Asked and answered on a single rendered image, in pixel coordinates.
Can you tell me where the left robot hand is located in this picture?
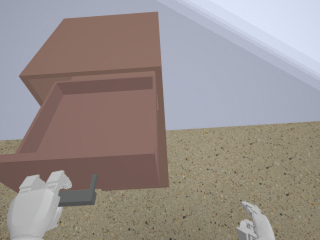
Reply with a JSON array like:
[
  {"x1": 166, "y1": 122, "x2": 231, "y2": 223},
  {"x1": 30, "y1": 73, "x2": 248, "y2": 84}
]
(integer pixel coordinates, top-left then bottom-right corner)
[{"x1": 6, "y1": 170, "x2": 72, "y2": 240}]

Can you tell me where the right robot hand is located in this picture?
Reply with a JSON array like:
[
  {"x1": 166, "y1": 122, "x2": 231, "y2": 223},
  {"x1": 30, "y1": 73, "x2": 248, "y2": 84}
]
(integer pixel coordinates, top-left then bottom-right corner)
[{"x1": 236, "y1": 201, "x2": 275, "y2": 240}]

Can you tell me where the drawer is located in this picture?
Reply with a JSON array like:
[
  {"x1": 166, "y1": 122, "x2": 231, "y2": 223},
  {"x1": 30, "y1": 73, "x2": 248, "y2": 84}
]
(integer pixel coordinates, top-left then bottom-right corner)
[{"x1": 0, "y1": 75, "x2": 160, "y2": 193}]

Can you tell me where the cabinet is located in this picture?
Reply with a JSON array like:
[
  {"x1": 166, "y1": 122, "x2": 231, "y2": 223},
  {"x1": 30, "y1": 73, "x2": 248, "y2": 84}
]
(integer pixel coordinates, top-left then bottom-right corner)
[{"x1": 19, "y1": 11, "x2": 169, "y2": 191}]

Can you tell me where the handle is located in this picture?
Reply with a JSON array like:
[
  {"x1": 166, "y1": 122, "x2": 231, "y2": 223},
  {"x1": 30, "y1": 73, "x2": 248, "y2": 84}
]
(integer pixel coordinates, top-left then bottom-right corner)
[{"x1": 58, "y1": 174, "x2": 98, "y2": 207}]

